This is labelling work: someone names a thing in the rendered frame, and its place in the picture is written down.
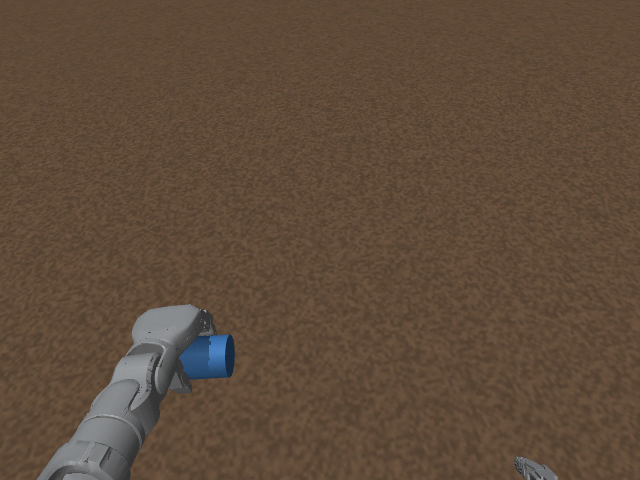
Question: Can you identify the right robot hand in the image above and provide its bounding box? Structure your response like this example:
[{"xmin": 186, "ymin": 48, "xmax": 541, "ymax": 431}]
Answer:
[{"xmin": 514, "ymin": 456, "xmax": 558, "ymax": 480}]

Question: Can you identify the left robot hand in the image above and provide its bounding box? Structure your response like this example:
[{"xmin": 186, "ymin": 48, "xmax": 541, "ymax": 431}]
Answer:
[{"xmin": 131, "ymin": 304, "xmax": 217, "ymax": 394}]

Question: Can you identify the can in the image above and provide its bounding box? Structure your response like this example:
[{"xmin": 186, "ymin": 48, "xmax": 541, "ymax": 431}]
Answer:
[{"xmin": 179, "ymin": 334, "xmax": 235, "ymax": 380}]

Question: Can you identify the left robot arm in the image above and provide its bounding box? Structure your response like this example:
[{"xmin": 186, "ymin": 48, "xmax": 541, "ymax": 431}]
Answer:
[{"xmin": 37, "ymin": 338, "xmax": 179, "ymax": 480}]

